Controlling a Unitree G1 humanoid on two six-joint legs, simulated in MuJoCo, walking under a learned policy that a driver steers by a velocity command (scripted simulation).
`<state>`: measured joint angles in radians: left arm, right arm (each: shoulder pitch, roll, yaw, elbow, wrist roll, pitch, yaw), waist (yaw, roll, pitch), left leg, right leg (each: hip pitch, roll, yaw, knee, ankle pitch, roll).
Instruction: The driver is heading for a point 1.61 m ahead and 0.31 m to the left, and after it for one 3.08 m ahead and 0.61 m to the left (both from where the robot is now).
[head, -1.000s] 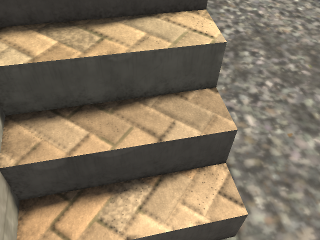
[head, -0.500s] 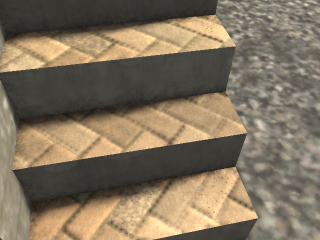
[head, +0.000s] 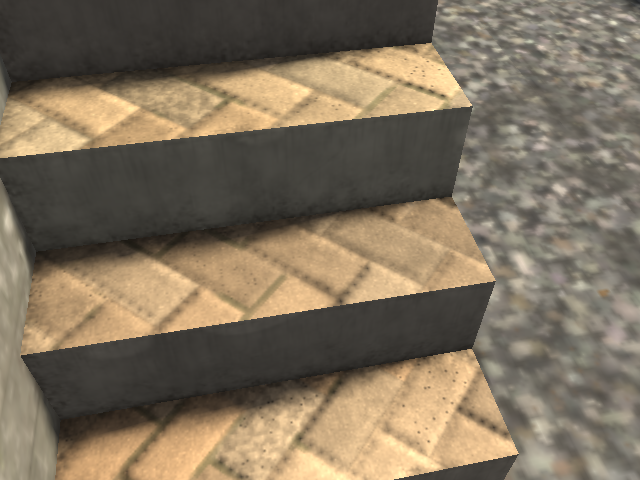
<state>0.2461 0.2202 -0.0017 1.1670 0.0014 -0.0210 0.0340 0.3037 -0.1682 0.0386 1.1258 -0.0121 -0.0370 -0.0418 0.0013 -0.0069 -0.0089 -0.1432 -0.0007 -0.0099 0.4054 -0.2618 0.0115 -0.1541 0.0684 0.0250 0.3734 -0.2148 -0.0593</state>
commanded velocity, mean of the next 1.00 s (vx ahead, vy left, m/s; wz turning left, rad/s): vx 0.44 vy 0.00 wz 0.00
